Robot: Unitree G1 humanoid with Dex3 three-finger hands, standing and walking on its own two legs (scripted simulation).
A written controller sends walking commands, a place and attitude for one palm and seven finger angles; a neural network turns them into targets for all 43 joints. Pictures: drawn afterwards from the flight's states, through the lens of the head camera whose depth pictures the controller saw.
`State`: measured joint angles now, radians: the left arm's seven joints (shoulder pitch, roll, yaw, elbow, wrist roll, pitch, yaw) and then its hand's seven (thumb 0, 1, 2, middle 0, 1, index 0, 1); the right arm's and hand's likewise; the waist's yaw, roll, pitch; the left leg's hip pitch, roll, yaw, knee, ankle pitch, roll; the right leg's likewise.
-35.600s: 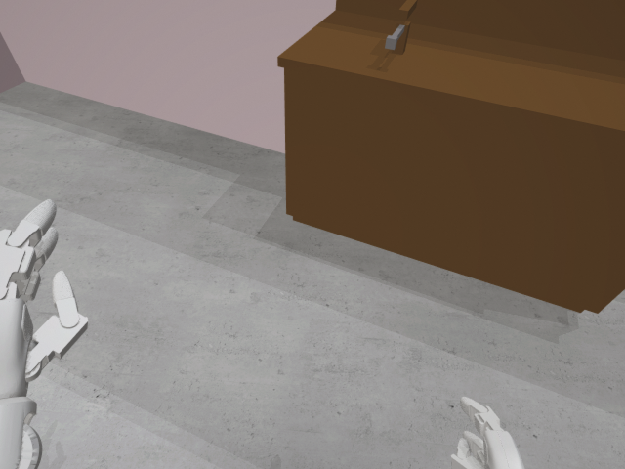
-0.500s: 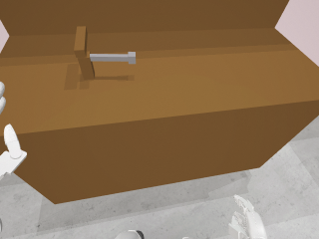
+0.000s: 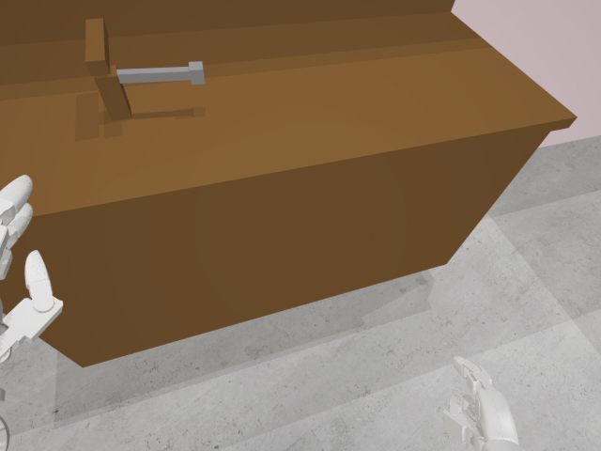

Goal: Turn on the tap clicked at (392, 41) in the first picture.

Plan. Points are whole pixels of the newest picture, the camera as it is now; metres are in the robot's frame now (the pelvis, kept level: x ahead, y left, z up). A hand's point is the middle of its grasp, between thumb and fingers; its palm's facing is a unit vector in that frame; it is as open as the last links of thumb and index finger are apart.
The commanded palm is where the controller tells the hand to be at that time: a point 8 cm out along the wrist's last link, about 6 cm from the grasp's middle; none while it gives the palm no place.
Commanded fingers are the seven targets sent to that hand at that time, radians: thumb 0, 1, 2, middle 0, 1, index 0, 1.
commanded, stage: stop stepping back and stand still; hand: left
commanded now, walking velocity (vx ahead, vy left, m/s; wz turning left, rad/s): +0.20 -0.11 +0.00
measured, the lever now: (196, 73) +0.71 +0.21 +0.09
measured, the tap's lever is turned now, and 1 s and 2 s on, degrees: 84 84 84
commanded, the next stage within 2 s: stand and check the lever's angle in 0.64 s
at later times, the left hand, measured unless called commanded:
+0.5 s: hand (24, 389) +0.15 +0.22 +0.17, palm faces +0.42 -0.81 -0.40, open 7.4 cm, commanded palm +0.09 +0.27 +0.18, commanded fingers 0.00 0.90 0.90 -0.20 -0.30 -0.20 -0.30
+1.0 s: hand (13, 362) +0.17 +0.24 +0.16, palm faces +0.42 -0.82 -0.39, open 7.4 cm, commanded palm +0.11 +0.28 +0.18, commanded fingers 0.00 0.90 0.90 -0.20 -0.30 -0.20 -0.30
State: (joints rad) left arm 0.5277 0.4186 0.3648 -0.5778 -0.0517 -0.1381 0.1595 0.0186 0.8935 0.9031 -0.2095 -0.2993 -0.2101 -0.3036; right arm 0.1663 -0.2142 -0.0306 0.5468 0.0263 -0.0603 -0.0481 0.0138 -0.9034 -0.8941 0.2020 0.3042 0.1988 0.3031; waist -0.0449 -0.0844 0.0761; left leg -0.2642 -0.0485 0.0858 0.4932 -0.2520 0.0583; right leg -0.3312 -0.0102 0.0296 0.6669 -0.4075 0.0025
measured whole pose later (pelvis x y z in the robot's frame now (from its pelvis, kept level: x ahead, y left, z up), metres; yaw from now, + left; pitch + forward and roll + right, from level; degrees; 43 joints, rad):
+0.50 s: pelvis -0.05 -0.02 -0.01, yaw +4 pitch -3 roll +1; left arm 0.48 0.37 0.32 -0.47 -0.04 -0.13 0.17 0.02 0.89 0.90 -0.21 -0.30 -0.21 -0.30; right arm 0.24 -0.21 -0.01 0.61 0.01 -0.08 -0.07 0.01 -0.90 -0.89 0.20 0.30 0.20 0.30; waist -0.05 0.01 0.00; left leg -0.23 0.05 0.02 0.57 -0.30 -0.02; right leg -0.32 0.02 -0.05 0.62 -0.27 -0.04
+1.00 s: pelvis -0.03 -0.01 +0.00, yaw +4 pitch -1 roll +0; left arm 0.48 0.35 0.31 -0.50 -0.05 -0.14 0.16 0.02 0.89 0.90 -0.21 -0.30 -0.21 -0.30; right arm 0.16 -0.21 0.00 0.59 0.00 -0.10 -0.05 0.01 -0.90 -0.89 0.20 0.30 0.20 0.30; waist -0.01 0.01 0.06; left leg -0.19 0.03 0.03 0.48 -0.26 -0.01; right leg -0.24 0.02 -0.05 0.46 -0.20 -0.04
